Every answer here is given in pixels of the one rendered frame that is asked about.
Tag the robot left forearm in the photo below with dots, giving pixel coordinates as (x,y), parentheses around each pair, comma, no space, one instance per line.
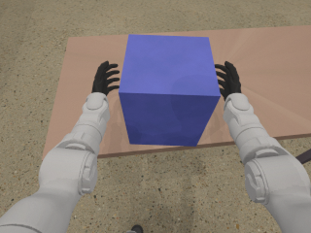
(88,132)

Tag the robot right hand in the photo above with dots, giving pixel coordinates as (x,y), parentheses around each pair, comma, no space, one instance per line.
(231,82)

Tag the left robot upper arm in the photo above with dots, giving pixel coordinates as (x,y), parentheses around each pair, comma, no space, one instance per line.
(66,176)

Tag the carton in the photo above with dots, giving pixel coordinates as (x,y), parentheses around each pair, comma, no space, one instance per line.
(168,89)

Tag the robot left hand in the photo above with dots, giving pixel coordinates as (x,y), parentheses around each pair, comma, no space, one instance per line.
(100,83)

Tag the table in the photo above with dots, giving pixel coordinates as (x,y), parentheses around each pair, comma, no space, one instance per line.
(273,65)

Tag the robot right forearm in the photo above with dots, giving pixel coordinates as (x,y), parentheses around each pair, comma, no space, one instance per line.
(247,132)

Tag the right robot upper arm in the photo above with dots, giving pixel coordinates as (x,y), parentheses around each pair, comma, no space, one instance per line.
(280,184)

